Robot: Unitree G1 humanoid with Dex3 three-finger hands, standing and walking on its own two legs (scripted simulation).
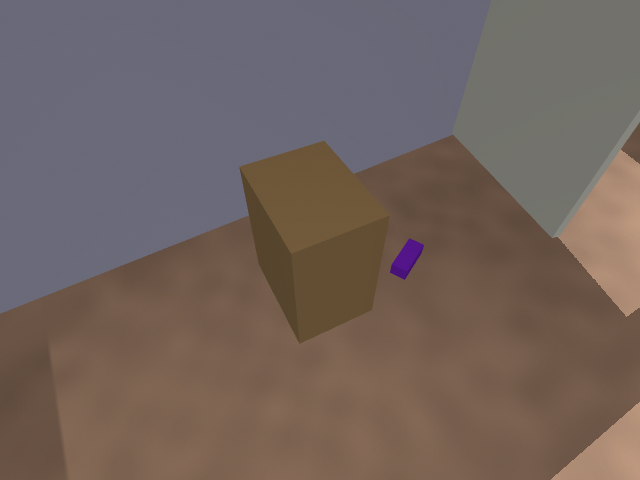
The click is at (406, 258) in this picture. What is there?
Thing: lying carton
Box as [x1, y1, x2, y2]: [390, 238, 423, 279]
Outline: 409,238 392,263 390,272 404,279 420,254 423,246 422,244
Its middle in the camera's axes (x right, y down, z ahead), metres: +0.35 +0.06 +1.56
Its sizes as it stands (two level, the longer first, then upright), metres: 0.160 0.065 0.055
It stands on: the floor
